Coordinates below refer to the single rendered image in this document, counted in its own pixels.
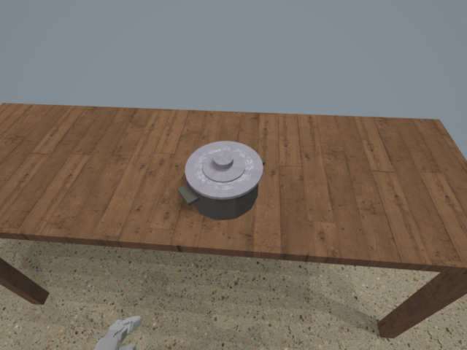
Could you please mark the robot left hand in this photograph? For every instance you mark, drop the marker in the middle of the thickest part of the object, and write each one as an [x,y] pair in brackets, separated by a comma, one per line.
[117,333]

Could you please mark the lid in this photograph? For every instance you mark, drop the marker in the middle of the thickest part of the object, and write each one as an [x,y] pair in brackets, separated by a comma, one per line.
[212,182]

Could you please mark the pot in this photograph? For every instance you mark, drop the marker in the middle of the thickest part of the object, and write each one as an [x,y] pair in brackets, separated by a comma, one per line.
[219,209]

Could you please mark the knob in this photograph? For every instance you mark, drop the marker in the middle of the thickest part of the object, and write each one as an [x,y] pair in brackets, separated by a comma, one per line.
[223,160]

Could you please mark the table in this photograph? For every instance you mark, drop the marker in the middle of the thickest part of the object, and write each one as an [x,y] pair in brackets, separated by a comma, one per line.
[383,192]

